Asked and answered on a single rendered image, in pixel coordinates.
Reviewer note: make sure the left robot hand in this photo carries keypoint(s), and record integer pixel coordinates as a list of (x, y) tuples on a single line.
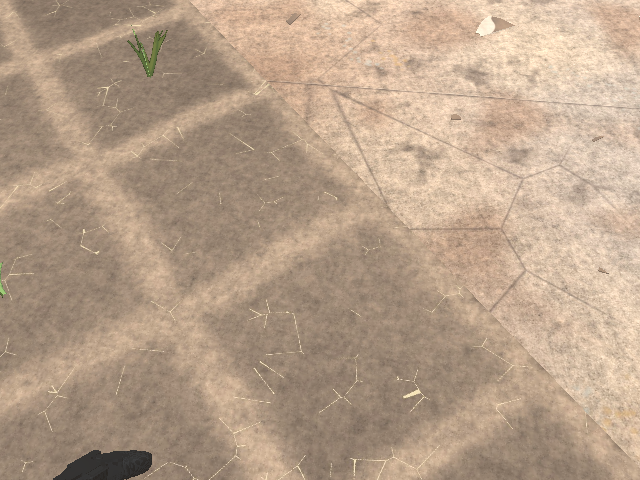
[(116, 465)]

